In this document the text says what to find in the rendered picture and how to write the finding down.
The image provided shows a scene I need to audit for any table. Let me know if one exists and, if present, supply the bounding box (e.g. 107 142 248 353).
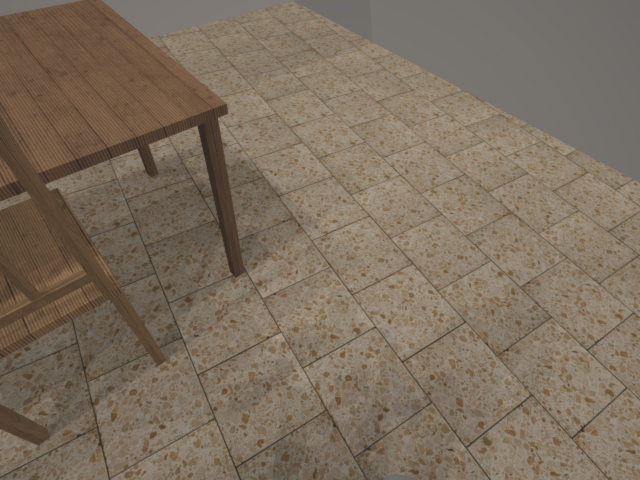
0 0 245 278

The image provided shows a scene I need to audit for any chair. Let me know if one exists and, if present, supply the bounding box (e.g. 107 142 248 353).
0 118 167 445

